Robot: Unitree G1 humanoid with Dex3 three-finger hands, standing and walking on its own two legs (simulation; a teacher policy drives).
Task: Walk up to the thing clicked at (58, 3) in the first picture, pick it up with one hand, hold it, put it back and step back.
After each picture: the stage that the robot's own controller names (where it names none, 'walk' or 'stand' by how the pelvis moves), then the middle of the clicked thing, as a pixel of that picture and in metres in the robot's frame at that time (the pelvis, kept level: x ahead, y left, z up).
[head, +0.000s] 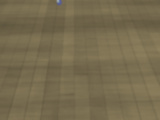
stand; (59, 0) +2.28 +0.34 -0.72
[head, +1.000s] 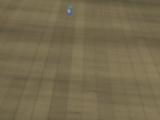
walk; (69, 10) +2.16 +0.14 -0.70
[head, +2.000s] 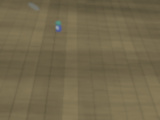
walk; (58, 26) +1.55 +0.21 -0.71
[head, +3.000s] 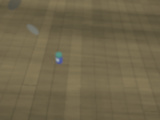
walk; (59, 58) +1.07 +0.20 -0.72
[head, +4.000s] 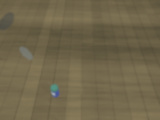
walk; (54, 90) +0.71 +0.22 -0.71
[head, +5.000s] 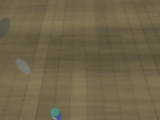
stand; (56, 114) +0.45 +0.23 -0.70
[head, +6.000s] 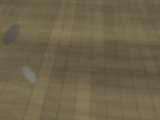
stand; out of the picture +0.40 +0.20 -0.73
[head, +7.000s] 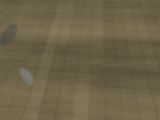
stand; out of the picture +0.35 +0.24 -0.71
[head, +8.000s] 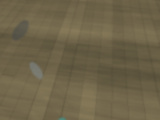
stand; out of the picture +0.41 +0.18 -0.71
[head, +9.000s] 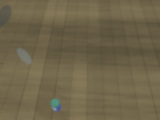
walk; (56, 105) +0.47 +0.22 -0.69
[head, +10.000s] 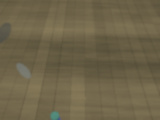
stand; (55, 118) +0.47 +0.20 -0.72
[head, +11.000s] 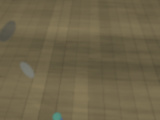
stand; (57, 119) +0.45 +0.19 -0.73
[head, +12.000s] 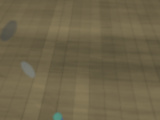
stand; (58, 119) +0.45 +0.19 -0.73
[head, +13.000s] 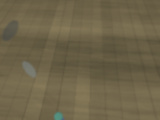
go down; (59, 119) +0.45 +0.19 -0.73
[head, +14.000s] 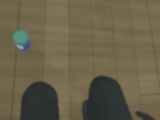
go down; (22, 41) +0.54 +0.20 -0.35
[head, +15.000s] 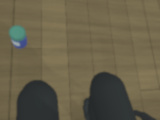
approach; (18, 37) +0.55 +0.21 -0.31
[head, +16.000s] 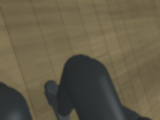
close in; out of the picture +0.53 +0.27 -0.24
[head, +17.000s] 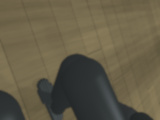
close; out of the picture +0.52 +0.28 -0.25
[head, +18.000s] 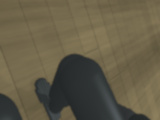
close; out of the picture +0.51 +0.27 -0.25
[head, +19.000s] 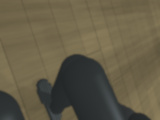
close; out of the picture +0.50 +0.27 -0.25
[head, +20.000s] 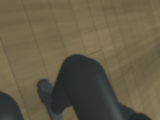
lift; out of the picture +0.49 +0.27 -0.26
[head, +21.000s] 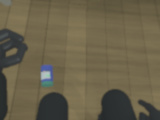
lift; (47, 75) +0.45 +0.18 -0.44
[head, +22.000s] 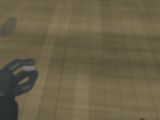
hold; out of the picture +0.38 +0.19 -0.70
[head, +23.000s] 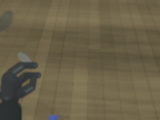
hold; out of the picture +0.38 +0.21 -0.70
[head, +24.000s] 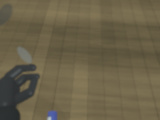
stand; out of the picture +0.38 +0.20 -0.68
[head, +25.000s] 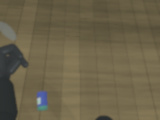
crouch; (42, 100) +0.40 +0.21 -0.62
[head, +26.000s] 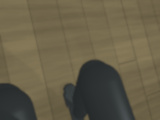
lower; out of the picture +0.44 +0.26 -0.29
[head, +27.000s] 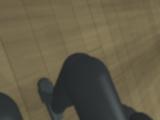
lower; out of the picture +0.42 +0.29 -0.27
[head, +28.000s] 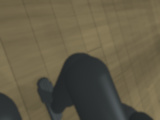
lower; out of the picture +0.42 +0.29 -0.28
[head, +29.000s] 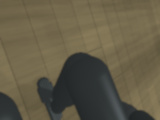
lower; out of the picture +0.42 +0.29 -0.28
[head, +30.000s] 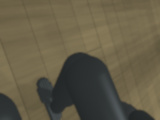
lower; out of the picture +0.42 +0.29 -0.28
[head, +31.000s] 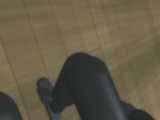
open; out of the picture +0.42 +0.28 -0.28
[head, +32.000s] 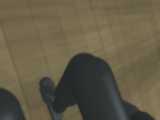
rise; out of the picture +0.42 +0.28 -0.28
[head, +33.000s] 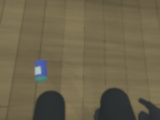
walk; (40, 70) +0.44 +0.20 -0.46
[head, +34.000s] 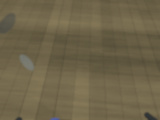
stand; out of the picture +0.38 +0.19 -0.69
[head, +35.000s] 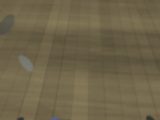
stand; out of the picture +0.39 +0.20 -0.69
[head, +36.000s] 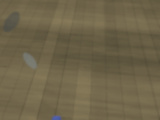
stand; out of the picture +0.38 +0.19 -0.71
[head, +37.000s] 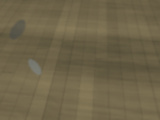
stand; out of the picture +0.39 +0.19 -0.75
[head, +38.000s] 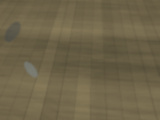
stand; out of the picture +0.37 +0.20 -0.75
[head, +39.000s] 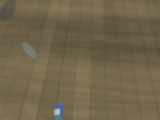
walk; (58, 112) +0.40 +0.18 -0.74
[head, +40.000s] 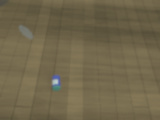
walk; (56, 82) +0.65 +0.17 -0.73
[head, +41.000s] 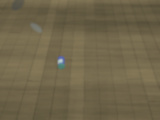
stand; (61, 62) +1.00 +0.28 -0.73
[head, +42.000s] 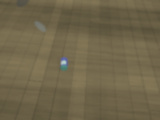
stand; (64, 64) +0.98 +0.17 -0.74
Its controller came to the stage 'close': yes
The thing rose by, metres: 0.01
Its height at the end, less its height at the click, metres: -0.02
